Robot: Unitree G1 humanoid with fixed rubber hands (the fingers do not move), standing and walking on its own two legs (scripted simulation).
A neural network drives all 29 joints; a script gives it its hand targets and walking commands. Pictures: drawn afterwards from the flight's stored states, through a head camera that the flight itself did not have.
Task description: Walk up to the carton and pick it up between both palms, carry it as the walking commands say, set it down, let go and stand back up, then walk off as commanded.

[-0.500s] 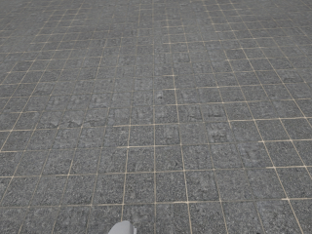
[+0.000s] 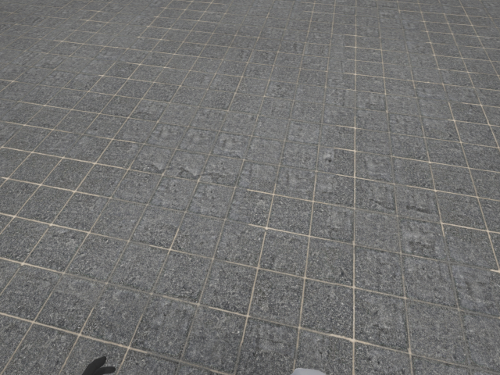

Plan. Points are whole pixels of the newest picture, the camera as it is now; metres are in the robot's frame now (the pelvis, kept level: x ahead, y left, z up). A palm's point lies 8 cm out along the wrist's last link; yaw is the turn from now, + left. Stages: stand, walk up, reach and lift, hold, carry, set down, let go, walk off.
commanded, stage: walk off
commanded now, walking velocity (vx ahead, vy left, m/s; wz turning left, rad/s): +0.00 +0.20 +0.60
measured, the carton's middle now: out of the picture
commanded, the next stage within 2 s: stand in 1.02 s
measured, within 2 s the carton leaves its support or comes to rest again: neither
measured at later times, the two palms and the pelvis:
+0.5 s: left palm out of the picture -0.10 +0.42 -0.13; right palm (304, 345) +0.19 -0.09 -0.11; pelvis -0.03 +0.12 -0.01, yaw +19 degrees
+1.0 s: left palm out of the picture -0.19 +0.47 -0.08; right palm out of the picture +0.13 +0.01 -0.13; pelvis -0.08 +0.19 +0.01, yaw +36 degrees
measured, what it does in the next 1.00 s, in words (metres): steps to the left, turning left: right foot, then left foot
